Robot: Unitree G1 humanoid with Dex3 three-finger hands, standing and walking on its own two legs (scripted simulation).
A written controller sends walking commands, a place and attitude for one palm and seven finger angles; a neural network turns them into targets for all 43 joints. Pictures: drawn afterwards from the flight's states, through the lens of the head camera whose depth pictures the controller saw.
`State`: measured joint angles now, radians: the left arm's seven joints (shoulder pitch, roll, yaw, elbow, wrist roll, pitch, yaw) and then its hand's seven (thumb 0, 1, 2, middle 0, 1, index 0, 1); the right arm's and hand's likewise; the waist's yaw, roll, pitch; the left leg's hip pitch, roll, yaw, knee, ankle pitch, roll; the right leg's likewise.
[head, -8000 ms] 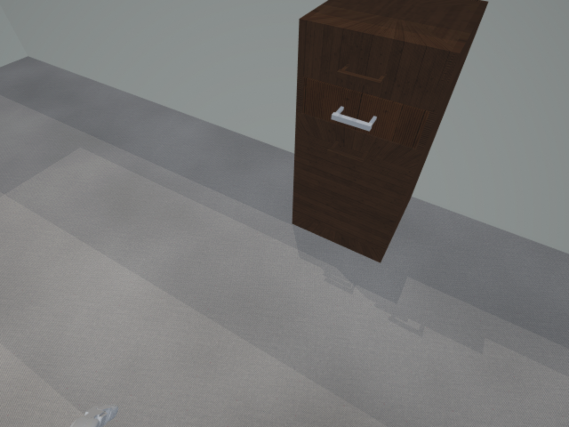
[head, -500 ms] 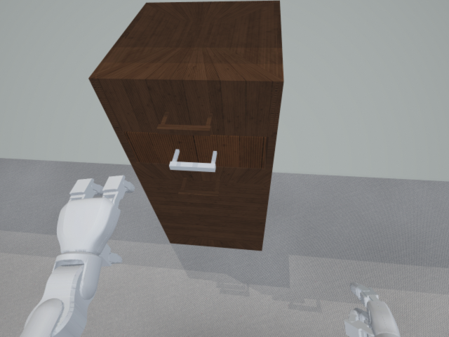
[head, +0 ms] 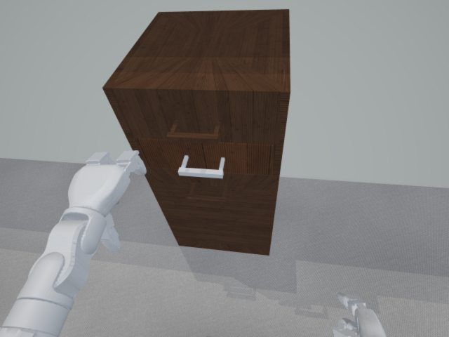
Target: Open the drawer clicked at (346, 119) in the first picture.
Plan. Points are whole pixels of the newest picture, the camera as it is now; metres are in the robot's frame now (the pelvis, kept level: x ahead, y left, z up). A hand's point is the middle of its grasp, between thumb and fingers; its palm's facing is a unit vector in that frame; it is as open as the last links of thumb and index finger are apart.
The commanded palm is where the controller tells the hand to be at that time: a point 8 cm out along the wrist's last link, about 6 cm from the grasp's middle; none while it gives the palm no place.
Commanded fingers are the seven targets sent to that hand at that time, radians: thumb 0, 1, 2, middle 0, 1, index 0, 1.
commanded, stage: raise the hand with hooked fingers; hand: left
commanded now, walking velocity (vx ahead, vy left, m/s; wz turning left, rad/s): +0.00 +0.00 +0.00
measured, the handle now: (202, 166) +0.55 +0.16 -0.11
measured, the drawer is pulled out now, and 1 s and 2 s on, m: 0.00 0.00 0.00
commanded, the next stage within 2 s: move the hooked fingers above the handle in 0.24 s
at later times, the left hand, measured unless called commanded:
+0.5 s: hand (134, 209) +0.31 +0.22 +0.05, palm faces -0.04 -0.07 -1.00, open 13.8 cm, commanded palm +0.30 +0.22 +0.11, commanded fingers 0.00 -0.50 0.30 -0.30 -1.20 -0.30 -1.20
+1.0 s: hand (164, 192) +0.38 +0.19 +0.01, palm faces -0.06 -0.05 -1.00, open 13.8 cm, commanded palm +0.37 +0.20 +0.07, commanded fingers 0.00 -0.50 0.30 -0.30 -1.20 -0.30 -1.20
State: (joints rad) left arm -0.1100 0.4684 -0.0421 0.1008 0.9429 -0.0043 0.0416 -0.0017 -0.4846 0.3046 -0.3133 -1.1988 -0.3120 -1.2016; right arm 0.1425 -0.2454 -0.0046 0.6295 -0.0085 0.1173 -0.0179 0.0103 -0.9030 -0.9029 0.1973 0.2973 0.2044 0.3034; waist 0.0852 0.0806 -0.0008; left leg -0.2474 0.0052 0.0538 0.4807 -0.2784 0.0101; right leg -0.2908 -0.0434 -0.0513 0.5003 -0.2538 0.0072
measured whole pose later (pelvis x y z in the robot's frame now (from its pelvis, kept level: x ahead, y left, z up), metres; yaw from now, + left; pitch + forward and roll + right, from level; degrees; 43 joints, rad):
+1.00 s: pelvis +0.00 -0.01 -0.01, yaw -1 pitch +9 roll +1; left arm -0.41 0.37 -0.11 0.59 1.06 -0.08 0.23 0.00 -0.48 0.30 -0.32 -1.20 -0.31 -1.20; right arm 0.25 -0.25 -0.07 0.69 -0.01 0.10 -0.03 0.01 -0.90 -0.90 0.20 0.30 0.20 0.30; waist 0.00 0.05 -0.06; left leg -0.45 0.01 0.06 0.60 -0.32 0.01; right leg -0.50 -0.04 -0.04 0.63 -0.29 0.00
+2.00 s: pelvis -0.07 -0.01 -0.06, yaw +0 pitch +20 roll +0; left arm -0.98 0.44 -0.15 1.25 1.09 0.00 0.43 0.00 -0.49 0.30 -0.30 -1.20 -0.23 -1.18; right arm 0.33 -0.28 -0.02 0.71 -0.02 0.01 -0.06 0.00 -0.90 -0.90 0.20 0.30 0.20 0.30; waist -0.17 0.03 -0.13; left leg -0.93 0.01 0.02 0.93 -0.35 0.02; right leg -0.96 -0.03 -0.04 0.90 -0.30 -0.01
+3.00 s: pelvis -0.04 +0.00 -0.08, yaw -2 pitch +27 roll -1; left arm -1.07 0.37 -0.11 1.22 1.07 0.14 0.55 0.00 -0.48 0.30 -0.45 -1.30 -0.38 -1.33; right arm 0.30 -0.25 0.04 0.73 -0.02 0.08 -0.06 0.01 -0.90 -0.90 0.20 0.30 0.20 0.30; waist -0.20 0.09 -0.12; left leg -1.06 -0.01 0.00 1.03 -0.44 0.03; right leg -1.09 0.02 0.02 0.99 -0.37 0.01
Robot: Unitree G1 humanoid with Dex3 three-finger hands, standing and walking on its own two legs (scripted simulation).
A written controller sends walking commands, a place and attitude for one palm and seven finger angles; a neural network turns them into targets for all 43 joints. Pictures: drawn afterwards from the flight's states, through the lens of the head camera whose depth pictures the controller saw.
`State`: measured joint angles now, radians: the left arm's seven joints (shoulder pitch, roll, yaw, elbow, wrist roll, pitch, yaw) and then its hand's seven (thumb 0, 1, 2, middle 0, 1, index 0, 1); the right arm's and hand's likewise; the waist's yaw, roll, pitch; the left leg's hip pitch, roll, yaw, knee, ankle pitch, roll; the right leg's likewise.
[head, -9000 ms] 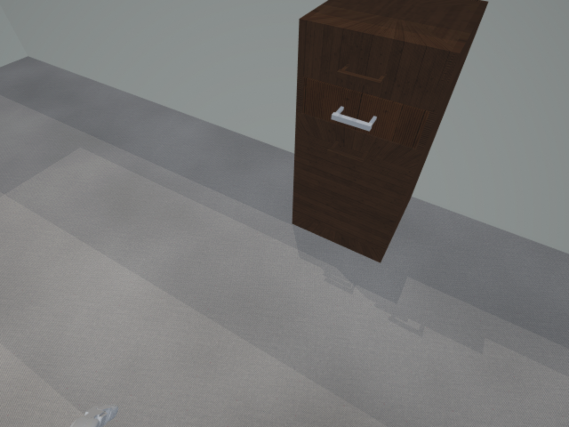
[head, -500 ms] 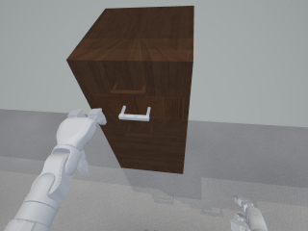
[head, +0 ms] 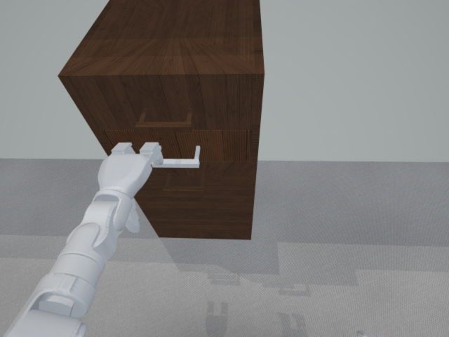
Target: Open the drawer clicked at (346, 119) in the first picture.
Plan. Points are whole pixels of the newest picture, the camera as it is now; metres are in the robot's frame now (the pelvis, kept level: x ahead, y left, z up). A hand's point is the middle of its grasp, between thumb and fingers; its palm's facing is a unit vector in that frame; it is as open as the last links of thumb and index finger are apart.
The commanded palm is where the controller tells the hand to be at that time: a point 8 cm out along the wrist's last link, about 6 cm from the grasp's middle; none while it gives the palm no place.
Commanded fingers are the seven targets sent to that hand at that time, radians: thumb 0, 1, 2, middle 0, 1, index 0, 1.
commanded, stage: move the hooked fingers above the handle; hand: left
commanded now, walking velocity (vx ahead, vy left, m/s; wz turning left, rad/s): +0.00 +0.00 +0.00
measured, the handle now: (176, 156) +0.55 +0.17 -0.09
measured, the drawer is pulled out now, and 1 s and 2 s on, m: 0.00 0.00 0.00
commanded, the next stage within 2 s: none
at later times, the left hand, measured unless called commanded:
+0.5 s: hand (162, 169) +0.45 +0.17 -0.01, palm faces +0.00 -0.04 -1.00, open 13.8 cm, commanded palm +0.44 +0.19 +0.04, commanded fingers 0.00 -0.50 0.30 -0.30 -1.20 -0.30 -1.20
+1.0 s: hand (164, 171) +0.45 +0.17 -0.02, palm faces -0.01 +0.03 -1.00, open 14.3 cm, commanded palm +0.47 +0.17 +0.01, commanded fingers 0.00 -0.50 0.30 -0.30 -1.20 -0.30 -1.20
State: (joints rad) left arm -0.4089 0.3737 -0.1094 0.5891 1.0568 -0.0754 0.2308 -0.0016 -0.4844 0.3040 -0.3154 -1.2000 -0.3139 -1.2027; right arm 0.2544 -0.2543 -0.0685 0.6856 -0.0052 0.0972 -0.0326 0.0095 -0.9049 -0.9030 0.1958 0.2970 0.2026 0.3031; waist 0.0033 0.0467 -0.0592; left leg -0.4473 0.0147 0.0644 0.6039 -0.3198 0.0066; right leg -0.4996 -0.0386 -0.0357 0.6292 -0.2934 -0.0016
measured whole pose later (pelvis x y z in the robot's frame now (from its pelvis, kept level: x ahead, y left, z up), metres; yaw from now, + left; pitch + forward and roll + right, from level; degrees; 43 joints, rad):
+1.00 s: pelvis -0.06 +0.00 -0.05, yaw +0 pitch +20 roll +0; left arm -0.98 0.44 -0.15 1.25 1.09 0.00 0.43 0.00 -0.49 0.30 -0.30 -1.20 -0.23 -1.18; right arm 0.33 -0.28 -0.02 0.71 -0.02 0.01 -0.06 0.00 -0.90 -0.90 0.20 0.30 0.20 0.30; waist -0.17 0.03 -0.13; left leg -0.93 0.01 0.02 0.93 -0.35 0.02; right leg -0.96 -0.03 -0.04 0.90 -0.30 -0.01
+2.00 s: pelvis -0.03 +0.01 -0.06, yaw -2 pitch +27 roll -1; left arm -1.07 0.37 -0.11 1.22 1.07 0.14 0.55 0.00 -0.48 0.30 -0.45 -1.30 -0.38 -1.33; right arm 0.30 -0.25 0.04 0.73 -0.02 0.08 -0.06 0.01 -0.90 -0.90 0.20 0.30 0.20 0.30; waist -0.20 0.09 -0.12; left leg -1.06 -0.01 0.00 1.03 -0.44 0.03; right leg -1.09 0.02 0.02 0.99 -0.37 0.01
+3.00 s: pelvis +0.01 +0.01 -0.04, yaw -2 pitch +23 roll -2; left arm -0.85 0.37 -0.08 1.13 1.08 0.10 0.42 0.00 -0.48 0.30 -0.33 -1.21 -0.31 -1.20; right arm 0.32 -0.23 -0.05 0.72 -0.04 0.11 0.02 0.00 -0.90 -0.90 0.20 0.30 0.20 0.30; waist -0.12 0.08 -0.14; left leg -0.84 -0.01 0.00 0.89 -0.45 0.03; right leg -0.86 0.02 0.02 0.84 -0.37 0.01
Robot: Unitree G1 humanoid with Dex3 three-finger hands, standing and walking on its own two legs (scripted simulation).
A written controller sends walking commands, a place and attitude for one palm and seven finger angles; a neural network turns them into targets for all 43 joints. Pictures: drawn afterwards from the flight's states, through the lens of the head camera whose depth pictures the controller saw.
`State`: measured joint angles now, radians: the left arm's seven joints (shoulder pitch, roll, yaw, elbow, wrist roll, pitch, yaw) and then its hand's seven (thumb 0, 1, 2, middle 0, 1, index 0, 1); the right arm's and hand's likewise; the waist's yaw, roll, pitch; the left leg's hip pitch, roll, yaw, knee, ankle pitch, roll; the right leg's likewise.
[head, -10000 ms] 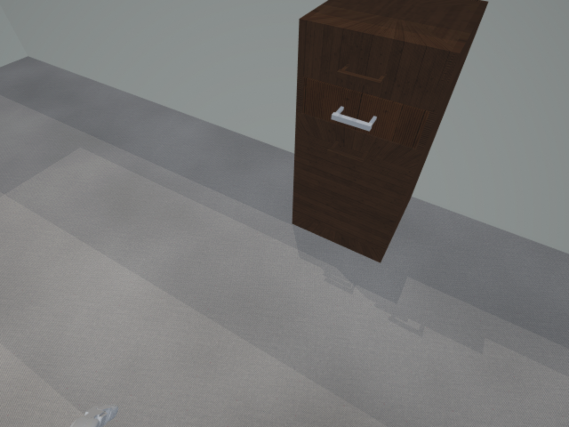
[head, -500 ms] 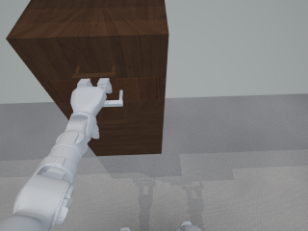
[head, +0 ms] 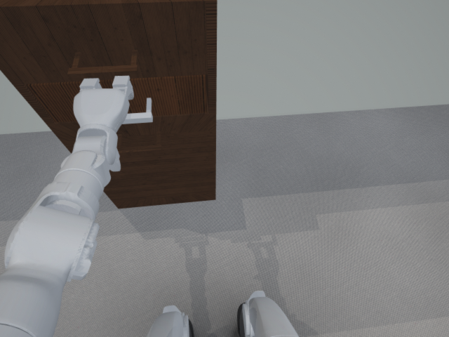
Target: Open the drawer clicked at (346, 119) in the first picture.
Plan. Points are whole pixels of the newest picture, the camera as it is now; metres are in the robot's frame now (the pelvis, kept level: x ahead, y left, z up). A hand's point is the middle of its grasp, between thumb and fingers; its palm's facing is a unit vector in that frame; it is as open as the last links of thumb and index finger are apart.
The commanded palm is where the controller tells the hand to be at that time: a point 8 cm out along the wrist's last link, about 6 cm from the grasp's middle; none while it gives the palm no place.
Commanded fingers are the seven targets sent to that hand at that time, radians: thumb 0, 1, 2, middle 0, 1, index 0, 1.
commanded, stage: move the hooked fingers above the handle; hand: left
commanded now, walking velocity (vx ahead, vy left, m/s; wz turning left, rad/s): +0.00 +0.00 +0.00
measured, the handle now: (125, 111) +0.62 +0.17 -0.05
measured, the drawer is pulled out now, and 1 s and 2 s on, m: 0.00 0.00 0.00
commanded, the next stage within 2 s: none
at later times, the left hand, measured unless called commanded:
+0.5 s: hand (115, 129) +0.51 +0.17 +0.02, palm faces +0.00 +0.02 -1.00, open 14.8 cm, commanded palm +0.57 +0.16 +0.04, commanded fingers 0.00 -0.50 0.30 -0.30 -1.20 -0.30 -1.20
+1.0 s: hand (142, 107) +0.58 +0.12 +0.00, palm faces +0.07 +0.00 -1.00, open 13.3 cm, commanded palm +0.57 +0.16 +0.05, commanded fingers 0.00 -0.50 0.30 -0.30 -1.20 -0.30 -1.20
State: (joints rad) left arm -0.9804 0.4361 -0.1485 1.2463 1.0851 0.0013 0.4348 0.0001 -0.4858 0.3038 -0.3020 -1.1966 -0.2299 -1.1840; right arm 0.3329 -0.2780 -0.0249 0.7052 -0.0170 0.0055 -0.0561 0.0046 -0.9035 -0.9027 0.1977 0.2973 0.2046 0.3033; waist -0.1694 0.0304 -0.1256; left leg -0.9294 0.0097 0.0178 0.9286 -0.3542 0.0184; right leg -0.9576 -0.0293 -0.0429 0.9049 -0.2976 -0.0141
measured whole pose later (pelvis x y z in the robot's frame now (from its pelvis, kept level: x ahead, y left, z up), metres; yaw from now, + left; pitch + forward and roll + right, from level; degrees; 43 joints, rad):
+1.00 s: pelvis +0.03 +0.01 -0.02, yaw -2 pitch +27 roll -1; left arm -1.07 0.37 -0.11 1.22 1.07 0.14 0.55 0.00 -0.48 0.30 -0.45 -1.30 -0.38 -1.33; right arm 0.30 -0.25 0.04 0.73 -0.02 0.08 -0.06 0.01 -0.90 -0.90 0.20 0.30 0.20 0.30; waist -0.20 0.09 -0.12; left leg -1.06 -0.01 0.00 1.03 -0.44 0.03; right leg -1.09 0.02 0.02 0.99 -0.37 0.01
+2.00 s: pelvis +0.07 +0.02 +0.01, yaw -2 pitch +23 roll -2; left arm -0.85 0.37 -0.08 1.13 1.08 0.10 0.42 0.00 -0.48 0.30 -0.33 -1.21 -0.31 -1.20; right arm 0.32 -0.23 -0.05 0.72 -0.04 0.11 0.02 0.00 -0.90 -0.90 0.20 0.30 0.20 0.30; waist -0.12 0.08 -0.14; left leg -0.84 -0.01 0.00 0.89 -0.45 0.03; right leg -0.86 0.02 0.02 0.84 -0.37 0.01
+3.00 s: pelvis +0.07 +0.01 +0.01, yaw -1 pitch +22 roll -2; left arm -0.85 0.34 -0.14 1.11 1.05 0.07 0.37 0.00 -0.48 0.30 -0.32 -1.20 -0.31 -1.20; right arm 0.35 -0.24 -0.07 0.74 -0.04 0.08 0.01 0.00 -0.90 -0.90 0.20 0.30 0.20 0.30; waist -0.12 0.07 -0.15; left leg -0.82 -0.01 -0.01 0.88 -0.44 0.03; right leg -0.84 0.02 0.00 0.83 -0.37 0.01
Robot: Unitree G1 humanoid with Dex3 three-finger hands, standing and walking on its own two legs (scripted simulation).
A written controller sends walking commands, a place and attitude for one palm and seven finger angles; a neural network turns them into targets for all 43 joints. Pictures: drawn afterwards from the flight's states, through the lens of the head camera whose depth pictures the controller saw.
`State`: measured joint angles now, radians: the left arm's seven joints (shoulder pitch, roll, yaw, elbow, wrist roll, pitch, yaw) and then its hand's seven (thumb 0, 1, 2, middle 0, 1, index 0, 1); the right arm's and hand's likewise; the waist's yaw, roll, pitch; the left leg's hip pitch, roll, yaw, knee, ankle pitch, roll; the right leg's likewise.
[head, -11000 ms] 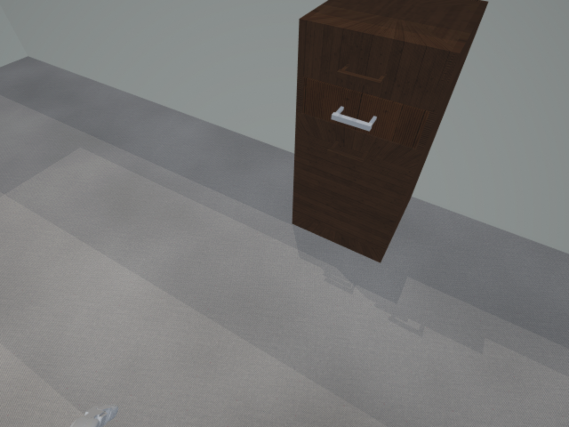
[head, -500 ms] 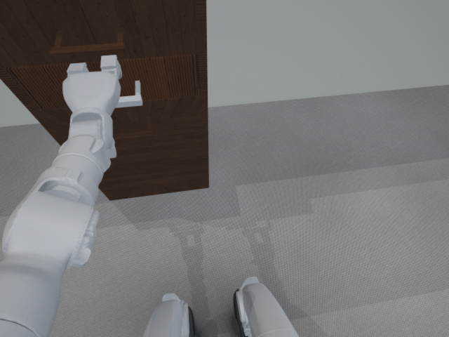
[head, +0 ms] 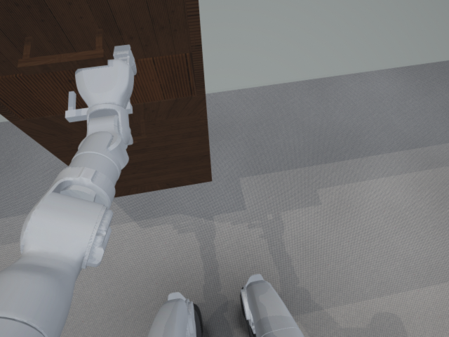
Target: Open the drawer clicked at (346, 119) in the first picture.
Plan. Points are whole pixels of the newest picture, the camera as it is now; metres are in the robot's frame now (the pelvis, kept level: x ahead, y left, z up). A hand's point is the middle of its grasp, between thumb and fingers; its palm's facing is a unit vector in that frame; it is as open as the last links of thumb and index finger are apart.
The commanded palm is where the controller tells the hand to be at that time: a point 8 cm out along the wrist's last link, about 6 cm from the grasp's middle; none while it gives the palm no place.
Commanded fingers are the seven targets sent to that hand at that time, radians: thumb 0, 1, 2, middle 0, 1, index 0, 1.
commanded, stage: move the hooked fingers above the handle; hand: left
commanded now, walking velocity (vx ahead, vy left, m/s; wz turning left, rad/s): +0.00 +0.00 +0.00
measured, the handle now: (99, 103) +0.58 +0.18 -0.03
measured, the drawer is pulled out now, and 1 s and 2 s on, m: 0.00 0.00 0.00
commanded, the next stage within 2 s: none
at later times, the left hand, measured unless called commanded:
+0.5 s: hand (72, 113) +0.53 +0.20 +0.01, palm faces -0.06 +0.02 -1.00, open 13.8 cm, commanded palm +0.52 +0.17 +0.07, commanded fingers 0.00 -0.50 0.30 -0.30 -1.20 -0.30 -1.20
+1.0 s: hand (77, 112) +0.53 +0.19 +0.02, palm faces -0.08 +0.00 -1.00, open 13.8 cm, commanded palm +0.51 +0.17 +0.08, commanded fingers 0.00 -0.50 0.30 -0.30 -1.20 -0.30 -1.20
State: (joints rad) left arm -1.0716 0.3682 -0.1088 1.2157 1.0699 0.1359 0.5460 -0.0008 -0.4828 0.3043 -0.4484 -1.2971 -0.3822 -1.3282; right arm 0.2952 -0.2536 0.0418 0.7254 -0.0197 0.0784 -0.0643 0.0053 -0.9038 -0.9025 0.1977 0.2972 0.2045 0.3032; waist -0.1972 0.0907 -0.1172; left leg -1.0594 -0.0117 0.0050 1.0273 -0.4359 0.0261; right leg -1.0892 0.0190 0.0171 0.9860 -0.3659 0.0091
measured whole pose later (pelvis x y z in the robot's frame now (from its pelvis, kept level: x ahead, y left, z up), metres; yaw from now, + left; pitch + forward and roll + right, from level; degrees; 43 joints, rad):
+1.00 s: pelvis +0.04 +0.01 +0.03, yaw +0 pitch +23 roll -2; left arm -0.85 0.37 -0.08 1.13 1.08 0.10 0.42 0.00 -0.48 0.30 -0.33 -1.21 -0.31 -1.20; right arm 0.32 -0.23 -0.05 0.72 -0.04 0.11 0.02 0.00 -0.90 -0.90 0.20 0.30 0.20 0.30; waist -0.12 0.08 -0.14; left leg -0.84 -0.01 0.00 0.89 -0.45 0.03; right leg -0.86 0.02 0.02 0.84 -0.37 0.01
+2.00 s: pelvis +0.04 +0.00 +0.03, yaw +0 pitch +22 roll -2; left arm -0.85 0.34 -0.14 1.11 1.05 0.07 0.37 0.00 -0.48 0.30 -0.32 -1.20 -0.31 -1.20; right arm 0.35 -0.24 -0.07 0.74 -0.04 0.08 0.01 0.00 -0.90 -0.90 0.20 0.30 0.20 0.30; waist -0.12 0.07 -0.15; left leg -0.82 -0.01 -0.01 0.88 -0.44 0.03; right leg -0.84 0.02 0.00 0.83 -0.37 0.01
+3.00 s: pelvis +0.03 +0.00 +0.01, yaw +0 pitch +25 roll -2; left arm -0.89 0.36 -0.09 1.16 1.12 -0.02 0.43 0.00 -0.48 0.30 -0.32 -1.20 -0.32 -1.20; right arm 0.34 -0.23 -0.05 0.76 -0.06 0.03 0.00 0.00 -0.90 -0.90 0.20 0.30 0.20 0.30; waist -0.16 0.06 -0.18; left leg -0.95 -0.01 -0.02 0.99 -0.48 0.02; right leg -0.97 0.03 0.00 0.93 -0.40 0.00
